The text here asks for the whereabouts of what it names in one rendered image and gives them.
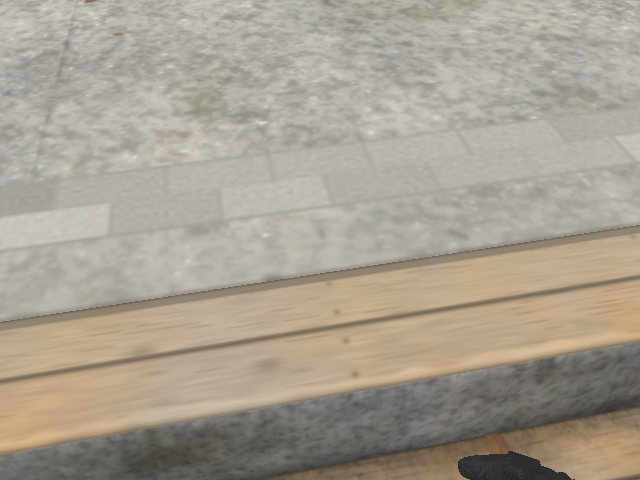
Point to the robot right hand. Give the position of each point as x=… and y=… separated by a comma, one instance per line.
x=511, y=466

